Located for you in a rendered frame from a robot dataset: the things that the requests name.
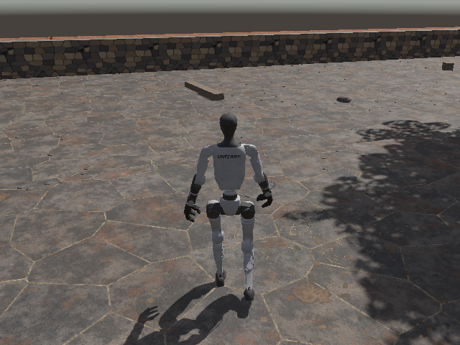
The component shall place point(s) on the robot torso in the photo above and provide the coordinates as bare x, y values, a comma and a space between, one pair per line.
229, 171

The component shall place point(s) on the right robot hand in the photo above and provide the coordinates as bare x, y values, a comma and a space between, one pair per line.
262, 197

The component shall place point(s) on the robot left upper arm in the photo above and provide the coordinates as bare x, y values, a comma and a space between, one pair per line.
206, 152

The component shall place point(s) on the right robot forearm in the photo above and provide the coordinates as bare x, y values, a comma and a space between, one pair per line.
265, 187

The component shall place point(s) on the left robot hand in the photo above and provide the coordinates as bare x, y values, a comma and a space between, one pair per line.
188, 211

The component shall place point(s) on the robot right thigh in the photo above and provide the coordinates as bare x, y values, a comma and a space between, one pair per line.
247, 212

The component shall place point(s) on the left robot forearm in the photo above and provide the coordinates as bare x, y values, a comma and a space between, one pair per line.
193, 194

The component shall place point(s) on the robot right upper arm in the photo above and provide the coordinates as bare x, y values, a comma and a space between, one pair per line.
255, 160

